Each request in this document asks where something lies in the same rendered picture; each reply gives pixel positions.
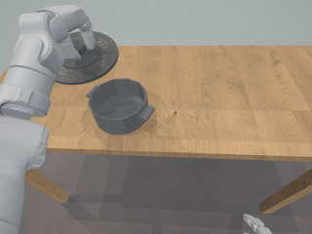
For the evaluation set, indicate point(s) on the lid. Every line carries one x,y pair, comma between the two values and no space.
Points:
93,64

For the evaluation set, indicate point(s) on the left robot upper arm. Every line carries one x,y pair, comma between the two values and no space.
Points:
23,146

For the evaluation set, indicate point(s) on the knob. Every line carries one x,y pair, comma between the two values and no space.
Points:
80,46

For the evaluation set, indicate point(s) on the left robot hand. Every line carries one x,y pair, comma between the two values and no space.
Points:
75,17

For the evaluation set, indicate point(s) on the right robot hand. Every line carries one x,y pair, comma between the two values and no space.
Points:
256,225

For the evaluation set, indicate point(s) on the pot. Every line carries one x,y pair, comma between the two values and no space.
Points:
119,106

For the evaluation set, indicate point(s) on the table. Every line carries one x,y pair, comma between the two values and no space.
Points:
240,102

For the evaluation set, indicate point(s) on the robot left forearm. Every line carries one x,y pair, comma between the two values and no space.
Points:
31,74

